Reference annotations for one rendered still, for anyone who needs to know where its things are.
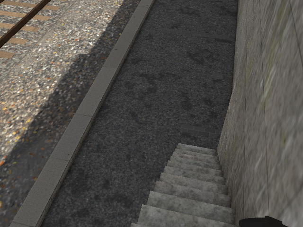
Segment stairs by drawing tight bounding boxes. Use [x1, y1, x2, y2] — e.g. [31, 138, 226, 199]
[131, 143, 240, 227]

